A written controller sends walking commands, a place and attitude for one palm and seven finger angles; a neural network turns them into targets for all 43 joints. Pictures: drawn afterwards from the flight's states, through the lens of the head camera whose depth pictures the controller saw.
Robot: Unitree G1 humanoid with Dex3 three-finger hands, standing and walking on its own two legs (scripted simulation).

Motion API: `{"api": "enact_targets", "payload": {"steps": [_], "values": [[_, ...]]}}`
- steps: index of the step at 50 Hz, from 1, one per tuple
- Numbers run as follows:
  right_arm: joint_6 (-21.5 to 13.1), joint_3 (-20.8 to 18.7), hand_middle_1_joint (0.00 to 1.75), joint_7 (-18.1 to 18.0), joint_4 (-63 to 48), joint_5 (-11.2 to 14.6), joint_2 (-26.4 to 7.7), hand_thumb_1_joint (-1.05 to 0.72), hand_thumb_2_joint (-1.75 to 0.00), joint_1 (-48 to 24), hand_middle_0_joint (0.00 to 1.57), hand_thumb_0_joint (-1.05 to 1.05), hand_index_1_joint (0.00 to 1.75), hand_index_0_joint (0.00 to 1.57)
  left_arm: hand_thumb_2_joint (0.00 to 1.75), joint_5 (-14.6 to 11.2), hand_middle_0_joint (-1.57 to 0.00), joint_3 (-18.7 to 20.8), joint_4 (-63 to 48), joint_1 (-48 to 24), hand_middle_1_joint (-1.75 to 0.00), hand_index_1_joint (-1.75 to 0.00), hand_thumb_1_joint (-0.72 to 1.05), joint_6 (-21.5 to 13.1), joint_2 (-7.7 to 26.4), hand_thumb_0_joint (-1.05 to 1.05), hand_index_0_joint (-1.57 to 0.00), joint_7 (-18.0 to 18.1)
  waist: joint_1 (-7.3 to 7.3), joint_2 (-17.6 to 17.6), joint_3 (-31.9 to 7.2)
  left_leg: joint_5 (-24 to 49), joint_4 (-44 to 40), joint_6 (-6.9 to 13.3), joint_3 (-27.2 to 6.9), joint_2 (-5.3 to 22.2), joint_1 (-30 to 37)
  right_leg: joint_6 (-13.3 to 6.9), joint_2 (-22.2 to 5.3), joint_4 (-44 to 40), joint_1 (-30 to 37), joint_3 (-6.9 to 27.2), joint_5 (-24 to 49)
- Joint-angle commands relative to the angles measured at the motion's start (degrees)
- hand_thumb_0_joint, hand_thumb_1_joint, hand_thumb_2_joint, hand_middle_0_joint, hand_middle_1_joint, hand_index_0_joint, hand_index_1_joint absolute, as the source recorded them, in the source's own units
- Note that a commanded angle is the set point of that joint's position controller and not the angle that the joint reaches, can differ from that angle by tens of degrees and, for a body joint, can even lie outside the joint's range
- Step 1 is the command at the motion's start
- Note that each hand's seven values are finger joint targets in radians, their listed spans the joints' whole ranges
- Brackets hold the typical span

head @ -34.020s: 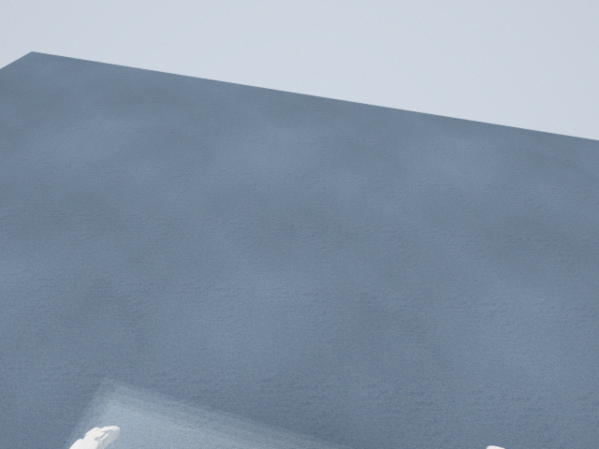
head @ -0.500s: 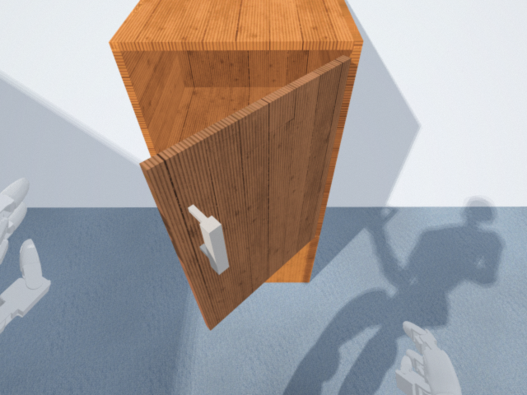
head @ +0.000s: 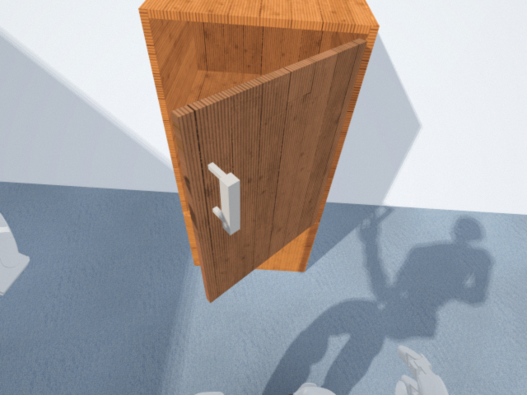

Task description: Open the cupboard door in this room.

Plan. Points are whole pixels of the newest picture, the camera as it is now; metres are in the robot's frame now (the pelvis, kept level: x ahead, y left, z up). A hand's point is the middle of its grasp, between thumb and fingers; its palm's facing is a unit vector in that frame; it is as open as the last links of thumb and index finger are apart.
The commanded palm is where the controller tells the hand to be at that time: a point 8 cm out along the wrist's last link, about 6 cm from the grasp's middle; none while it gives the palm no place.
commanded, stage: step back with the hand held close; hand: left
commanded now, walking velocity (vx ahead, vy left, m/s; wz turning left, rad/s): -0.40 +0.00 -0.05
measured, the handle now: (223, 198) +0.42 +0.09 +0.06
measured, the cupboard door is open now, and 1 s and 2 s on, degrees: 44 44 44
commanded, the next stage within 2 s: stop stepping back and stand still in 0.62 s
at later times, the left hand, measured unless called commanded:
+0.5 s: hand (86, 299) +0.17 +0.18 +0.19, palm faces +0.20 -0.82 -0.53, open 7.4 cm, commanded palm +0.10 +0.24 +0.20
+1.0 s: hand out of the picture +0.00 +0.17 +0.19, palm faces +0.36 -0.80 -0.48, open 7.4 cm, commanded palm -0.04 +0.21 +0.20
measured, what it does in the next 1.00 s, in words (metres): walks backwards: right foot, then left foot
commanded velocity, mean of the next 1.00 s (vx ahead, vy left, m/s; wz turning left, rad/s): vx -0.18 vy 0.03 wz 0.01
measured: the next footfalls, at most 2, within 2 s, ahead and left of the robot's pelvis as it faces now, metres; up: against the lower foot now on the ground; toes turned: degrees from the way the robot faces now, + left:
right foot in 0.32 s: -0.10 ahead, -0.11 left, +0.00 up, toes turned -4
left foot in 0.58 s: -0.05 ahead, +0.05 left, +0.00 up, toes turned -4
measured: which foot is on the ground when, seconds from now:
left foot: down 0.00-0.38, up 0.40-0.56, down 0.58-0.88, up 0.90-1.00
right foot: down 0.00-0.08, up 0.10-0.30, down 0.32-0.62, up 0.64-0.86, down 0.88-1.00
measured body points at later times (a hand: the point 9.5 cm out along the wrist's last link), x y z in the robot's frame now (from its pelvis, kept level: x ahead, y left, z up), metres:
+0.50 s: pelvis -0.07 -0.04 +0.03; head -0.01 -0.03 +0.48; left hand +0.15 +0.22 +0.22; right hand +0.10 -0.28 -0.05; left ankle -0.04 +0.07 -0.68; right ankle -0.14 -0.11 -0.71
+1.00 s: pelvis -0.21 -0.08 +0.03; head -0.21 -0.07 +0.48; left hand -0.02 +0.21 +0.22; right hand -0.08 -0.32 -0.07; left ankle -0.17 +0.06 -0.65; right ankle -0.18 -0.15 -0.71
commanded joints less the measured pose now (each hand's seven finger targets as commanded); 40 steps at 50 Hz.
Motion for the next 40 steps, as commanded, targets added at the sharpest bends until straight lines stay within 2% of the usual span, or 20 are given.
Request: {"api": "enact_targets", "payload": {"steps": [1, 4, 6, 10, 13, 15, 16, 18, 19, 20, 21, 22, 25, 28, 30, 31, 32, 34, 36, 40], "values": [[-3.8, -2.6, 0.3, -0.2, -8.7, 1.0, -7.6, -0.9, -0.9, -6.5, 0.2, 0.0, 0.3, 0.2, 0.9, -1.5, -0.2, 7.1, -12.1, -3.0, -0.3, -0.3, 0.9, -4.5, 13.2, 0.0, -0.2, 0.8, -0.44, 3.3, -4.6, -11.0, -13.2, 0.6, -10.3, 6.5, -5.8, -2.7, -7.6, -9.7, 6.2, 13.5, -11.5], [-4.6, -3.1, 0.3, -0.4, -9.3, 1.2, -8.6, -0.9, -0.9, -8.0, 0.2, 0.0, 0.3, 0.2, 0.9, -0.8, -0.2, 9.0, -11.7, -1.4, -0.3, -0.3, 0.9, -5.2, 12.7, 0.0, -0.2, 0.5, 0.59, 15.6, -5.1, -19.0, -29.9, 5.2, -20.0, 17.0, -22.9, 1.5, 1.5, 12.8, 22.5, 4.0, -3.5], [-5.5, -3.9, 0.3, -0.6, -8.0, -0.4, -7.9, -0.9, -0.9, -6.8, 0.2, 0.0, 0.3, 0.2, 0.9, -0.4, -0.2, 8.9, -11.2, -1.5, -0.3, -0.3, 0.9, -5.5, 12.1, 0.0, -0.2, 0.6, 0.1, 12.7, -5.5, -12.1, -33.5, 7.4, -22.6, 22.5, -22.2, 2.1, 4.2, 23.6, 21.4, 3.7, -12.0], [-7.4, -4.0, 0.3, -0.4, -4.9, -1.2, -6.8, -0.9, -0.9, -5.7, 0.2, 0.0, 0.3, 0.2, 0.9, -2.0, -0.2, 4.6, -8.8, 1.1, -0.3, -0.3, 0.9, -4.3, 8.8, 0.0, -0.2, 0.9, 0.12, 9.1, -5.3, 21.0, -25.1, 5.3, -16.7, 19.1, 3.6, 1.4, 3.7, 10.8, 5.6, 2.3, -22.6], [-8.1, -3.5, 0.3, 1.2, -3.1, 0.4, -7.2, -0.9, -0.9, -6.6, 0.2, 0.0, 0.3, 0.2, 0.9, -3.2, -0.2, 2.7, -10.7, -0.8, -0.3, -0.3, 0.9, -3.8, 9.6, 0.0, -0.2, -0.6, 0.52, 13.3, -11.9, 39.3, -21.5, 3.2, -14.3, 17.9, 20.6, 1.5, 2.1, -5.3, 5.0, 1.0, -15.5], [-7.9, -3.1, 0.3, 1.6, -2.3, 0.3, -7.5, -0.9, -0.9, -8.0, 0.2, 0.0, 0.3, 0.2, 0.9, -3.5, -0.2, 1.9, -11.5, -2.6, -0.3, -0.3, 0.9, -3.9, 10.1, 0.0, -0.2, -1.3, 0.73, 14.6, -13.5, 46.7, -18.9, 1.9, -12.0, 17.0, 24.2, 1.4, 1.5, -14.3, 8.1, 1.0, -7.3], [-7.5, -3.1, 0.3, 1.6, -2.5, 0.4, -7.7, -0.9, -0.9, -8.7, 0.2, 0.0, 0.3, 0.2, 0.9, -3.6, -0.2, 2.9, -12.0, -3.0, -0.3, -0.3, 0.9, -4.1, 11.4, 0.0, -0.2, -1.6, 1.07, 11.9, -14.7, 45.2, -17.3, 1.0, -10.0, 16.0, 24.3, 1.3, 0.9, -17.3, 10.5, 1.3, -0.9], [-6.1, -3.0, 0.3, 1.1, -4.5, 1.0, -7.0, -0.9, -0.9, -10.3, 0.2, 0.0, 0.3, 0.2, 0.9, -3.8, -0.2, 6.1, -12.9, -2.1, -0.3, -0.3, 0.9, -4.3, 15.2, 0.0, -0.2, -1.9, 1.4, 0.1, -16.3, 36.6, -10.9, -1.8, -2.1, 10.7, 19.8, 0.5, -4.3, -17.9, 15.8, 4.1, 26.8], [-4.8, -2.2, 0.3, 1.0, -6.5, 1.7, -5.5, -0.9, -0.9, -11.9, 0.2, 0.0, 0.3, 0.2, 0.9, -4.0, -0.2, 7.6, -13.0, 0.3, -0.3, -0.3, 0.9, -4.3, 17.4, 0.0, -0.2, -1.9, 1.95, -7.1, -17.1, 18.0, -5.2, -3.4, 1.6, 7.1, 10.7, -0.1, -10.8, -15.7, 21.2, 8.9, 46.9], [-4.5, -1.9, 0.3, 0.8, -8.6, 2.7, -5.1, -0.9, -0.9, -14.3, 0.2, 0.0, 0.3, 0.2, 0.9, -4.2, -0.2, 9.2, -12.3, 1.3, -0.3, -0.3, 0.9, -3.7, 17.8, 0.0, -0.2, -1.7, 3.13, -12.9, -16.6, 0.3, 0.8, -3.6, 1.6, 2.6, -1.8, 1.8, -14.9, -13.2, 28.0, 10.9, 64.8], [-4.4, -1.8, 0.3, 0.7, -8.9, 3.4, -4.8, -0.9, -0.9, -14.1, 0.2, 0.0, 0.3, 0.2, 0.9, -4.3, -0.2, 10.4, -11.2, 5.4, -0.3, -0.3, 0.9, -2.8, 17.5, 0.0, -0.2, -1.9, 3.44, -12.9, -16.6, -5.1, 4.6, -3.2, -1.0, 0.6, -6.7, 3.7, -15.7, -11.8, 30.3, 9.1, 68.7], [-4.1, -1.3, 0.3, 0.8, -9.2, 3.3, -4.1, -0.9, -0.9, -14.1, 0.2, 0.0, 0.3, 0.2, 0.9, -4.4, -0.2, 11.9, -11.3, 8.3, -0.3, -0.3, 0.9, -2.4, 18.1, 0.0, -0.2, -2.3, 3.57, -10.5, -15.1, -4.3, 4.0, -3.2, -1.9, 1.5, -8.1, 3.8, -15.2, -11.5, 29.9, 7.7, 64.9], [-2.9, 0.5, 0.3, -0.4, -8.8, 2.5, -3.3, -0.9, -0.9, -15.1, 0.2, 0.0, 0.3, 0.2, 0.9, -4.5, -0.2, 10.5, -12.2, 10.4, -0.3, -0.3, 0.9, -1.7, 16.2, 0.0, -0.2, -2.8, 2.18, -1.1, -13.9, 2.1, -6.3, -4.5, 1.7, 1.7, -5.1, -1.5, -12.5, -9.1, 28.6, 6.8, 63.1], [-2.3, -0.9, 0.3, -1.2, -7.1, 2.0, -5.9, -0.9, -0.9, -11.4, 0.2, 0.0, 0.3, 0.2, 0.9, -4.4, -0.2, 8.0, -15.6, 6.5, -0.3, -0.3, 0.9, -2.6, 16.0, 0.0, -0.2, -2.4, 0.28, 6.4, -14.9, 28.6, -19.6, -3.6, -0.5, 4.2, 8.5, 1.5, -5.9, -6.2, 24.4, 4.1, 49.0], [-2.8, -3.2, 0.3, -0.6, -6.9, 2.3, -7.8, -0.9, -0.9, -9.3, 0.2, 0.0, 0.3, 0.2, 0.9, -4.3, -0.2, 7.1, -15.7, 7.3, -0.3, -0.3, 0.9, -2.4, 15.6, 0.0, -0.2, -2.7, 1.11, 12.0, -18.5, 63.9, -20.7, 0.9, -10.1, 15.5, 24.3, 3.3, 0.5, 0.9, 11.2, 2.8, 1.3], [-4.0, -3.9, 0.3, 0.4, -7.1, 2.4, -8.3, -0.9, -0.9, -8.4, 0.2, 0.0, 0.3, 0.2, 0.9, -4.9, -0.2, 6.0, -15.1, 7.9, -0.3, -0.3, 0.9, -3.1, 14.5, 0.0, -0.2, -3.1, 1.46, 12.8, -17.9, 63.9, -23.0, 2.7, -12.7, 19.4, 25.9, 2.1, 1.8, 5.9, 7.5, 4.1, -16.6], [-4.8, -4.4, 0.3, 0.5, -6.8, 1.7, -7.7, -0.9, -0.9, -8.3, 0.2, 0.0, 0.3, 0.2, 0.9, -4.3, -0.2, 7.3, -12.3, 10.1, -0.3, -0.3, 0.9, -3.0, 14.9, 0.0, -0.2, -2.8, 1.61, 13.6, -16.2, 66.1, -22.1, 4.3, -13.5, 20.6, 24.2, 1.1, 2.6, 8.1, 5.2, 4.0, -21.0], [-5.6, -4.0, 0.3, 0.8, -6.4, 1.0, -7.7, -0.9, -0.9, -8.2, 0.2, 0.0, 0.3, 0.2, 0.9, -4.3, -0.2, 7.6, -13.7, 9.7, -0.3, -0.3, 0.9, -2.1, 14.9, 0.0, -0.2, -2.7, 1.73, 16.3, -14.8, 67.4, -22.8, 3.2, -11.4, 19.4, 24.1, 1.2, 1.8, 8.8, 4.1, 2.7, -20.0], [-5.9, -3.9, 0.3, 1.3, -6.0, 1.3, -7.4, -0.9, -0.9, -8.0, 0.2, 0.0, 0.3, 0.2, 0.9, -4.0, -0.2, 6.8, -14.5, 8.6, -0.3, -0.3, 0.9, -1.1, 14.6, 0.0, -0.2, -2.1, 1.03, 12.7, -13.9, 64.3, -22.5, 3.7, -10.8, 18.8, 23.9, 1.8, 1.7, 8.8, 4.1, 2.0, -15.3], [-6.4, -3.0, 0.3, 0.6, -7.8, 1.8, -7.7, -0.9, -0.9, -8.8, 0.2, 0.0, 0.3, 0.2, 0.9, -4.4, -0.2, 6.5, -13.7, 9.9, -0.3, -0.3, 0.9, 1.0, 13.9, 0.0, -0.2, -1.2, 0.68, 11.8, -9.1, 14.9, -29.8, 3.4, -8.6, 15.2, 6.4, 2.4, 1.3, 1.0, 16.1, -0.6, -16.0]]}}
